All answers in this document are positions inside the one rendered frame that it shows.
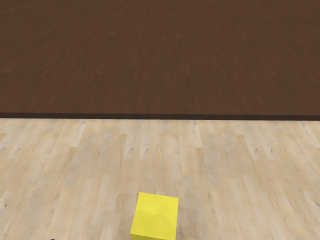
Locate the carton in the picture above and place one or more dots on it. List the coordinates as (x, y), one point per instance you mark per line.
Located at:
(155, 217)

